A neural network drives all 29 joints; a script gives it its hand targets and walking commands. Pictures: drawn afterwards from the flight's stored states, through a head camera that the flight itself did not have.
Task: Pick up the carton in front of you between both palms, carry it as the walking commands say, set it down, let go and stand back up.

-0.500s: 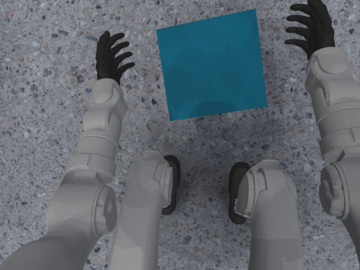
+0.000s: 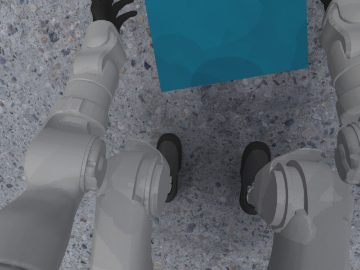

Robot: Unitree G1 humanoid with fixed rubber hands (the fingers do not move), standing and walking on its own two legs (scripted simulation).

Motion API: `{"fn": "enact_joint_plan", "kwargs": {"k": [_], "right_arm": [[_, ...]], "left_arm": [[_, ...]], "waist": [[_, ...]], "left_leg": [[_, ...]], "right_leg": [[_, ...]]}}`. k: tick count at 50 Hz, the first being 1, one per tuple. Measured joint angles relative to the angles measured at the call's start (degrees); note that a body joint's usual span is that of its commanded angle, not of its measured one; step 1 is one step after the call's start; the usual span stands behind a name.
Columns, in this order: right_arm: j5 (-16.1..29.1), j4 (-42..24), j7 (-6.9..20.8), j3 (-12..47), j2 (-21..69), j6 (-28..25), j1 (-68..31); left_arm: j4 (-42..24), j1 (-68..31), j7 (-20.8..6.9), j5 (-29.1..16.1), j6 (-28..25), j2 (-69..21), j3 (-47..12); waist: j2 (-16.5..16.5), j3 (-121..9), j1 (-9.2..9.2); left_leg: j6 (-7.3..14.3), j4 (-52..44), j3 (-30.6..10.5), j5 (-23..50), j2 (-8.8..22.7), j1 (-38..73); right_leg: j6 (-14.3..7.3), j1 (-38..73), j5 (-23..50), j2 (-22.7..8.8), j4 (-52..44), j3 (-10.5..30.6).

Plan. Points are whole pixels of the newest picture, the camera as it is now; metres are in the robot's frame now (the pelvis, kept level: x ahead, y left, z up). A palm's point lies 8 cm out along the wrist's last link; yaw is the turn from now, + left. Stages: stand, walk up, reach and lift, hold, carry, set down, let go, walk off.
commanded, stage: reach and lift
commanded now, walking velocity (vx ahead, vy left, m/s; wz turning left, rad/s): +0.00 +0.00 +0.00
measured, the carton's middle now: (220, 27) +0.52 -0.03 -0.24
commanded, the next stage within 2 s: none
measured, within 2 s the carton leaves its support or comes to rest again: leaves its support in 0.68 s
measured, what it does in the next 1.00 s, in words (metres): stands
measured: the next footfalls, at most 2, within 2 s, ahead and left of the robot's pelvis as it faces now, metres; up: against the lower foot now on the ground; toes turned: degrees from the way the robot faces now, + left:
none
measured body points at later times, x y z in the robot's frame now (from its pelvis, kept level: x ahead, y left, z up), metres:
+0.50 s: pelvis +0.00 +0.00 +0.01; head +0.37 -0.04 +0.26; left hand +0.54 +0.13 -0.17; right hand +0.56 -0.17 -0.18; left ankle +0.13 +0.12 -0.33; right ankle +0.12 -0.12 -0.33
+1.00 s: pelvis +0.00 +0.00 +0.04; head +0.28 -0.05 +0.39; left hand +0.52 +0.11 -0.04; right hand +0.52 -0.19 -0.04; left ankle +0.13 +0.13 -0.33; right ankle +0.12 -0.12 -0.33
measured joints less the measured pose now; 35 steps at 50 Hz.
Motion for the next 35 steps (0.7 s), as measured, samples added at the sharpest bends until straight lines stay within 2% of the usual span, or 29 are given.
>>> {"fn": "enact_joint_plan", "kwargs": {"k": [5,12,19,25,30,35], "right_arm": [[0.78,-0.51,0.17,0.78,0.48,0.31,1.54],[-0.72,2.36,0.59,-0.59,2.39,0.10,1.29],[-1.35,3.43,0.06,-0.05,5.13,-0.73,-0.65],[-1.88,5.97,-1.03,1.23,5.66,-0.95,-3.27],[-5.17,7.34,-0.95,-0.82,6.48,2.04,-5.57],[-5.65,2.90,-2.35,-0.83,7.51,4.99,-3.07]], "left_arm": [[0.93,0.43,0.41,1.37,-0.39,-1.74,0.97],[1.77,2.37,0.09,5.40,-0.91,-3.94,3.97],[1.76,0.23,-0.06,5.19,-1.20,-4.95,2.19],[3.48,-2.00,2.36,6.99,-1.80,-6.09,5.56],[2.90,-2.46,1.92,10.44,0.83,-6.60,11.08],[-0.89,-0.50,2.28,10.31,3.96,-6.33,11.36]], "waist": [[-0.45,-2.02,-0.09],[-1.55,-4.79,0.28],[-1.29,-3.92,-0.10],[-0.94,-3.06,-0.25],[-0.47,-3.61,-0.33],[-0.15,-4.43,-0.44]], "left_leg": [[0.08,0.47,-0.37,-1.06,0.22,0.25],[0.11,-0.74,-0.11,-1.32,0.65,0.49],[-0.04,-2.10,-0.13,-0.24,0.14,0.54],[0.01,-2.37,-0.32,0.06,0.36,0.80],[-0.21,-1.31,-0.39,0.22,0.09,-0.18],[-1.44,0.72,-1.42,-0.56,-1.43,-0.68]], "right_leg": [[0.08,0.37,-0.82,0.22,0.10,-0.38],[0.09,0.21,-0.70,0.66,-1.07,-0.13],[-0.05,0.44,-0.06,0.19,-2.16,-0.13],[-0.08,0.65,0.51,0.47,-2.67,-0.31],[-0.13,-0.50,0.88,0.76,-1.63,-0.14],[0.08,-1.15,0.82,1.33,0.05,-0.17]]}}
